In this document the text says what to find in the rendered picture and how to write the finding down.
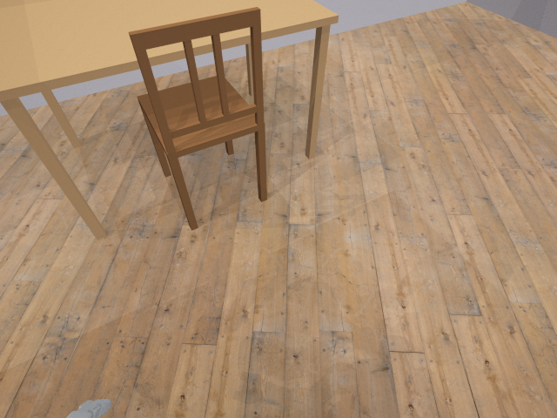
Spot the left robot hand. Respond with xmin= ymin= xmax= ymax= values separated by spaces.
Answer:
xmin=66 ymin=399 xmax=111 ymax=418

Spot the table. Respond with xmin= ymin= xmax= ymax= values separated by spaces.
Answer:
xmin=0 ymin=0 xmax=339 ymax=240

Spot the chair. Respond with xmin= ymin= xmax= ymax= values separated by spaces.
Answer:
xmin=129 ymin=7 xmax=267 ymax=230

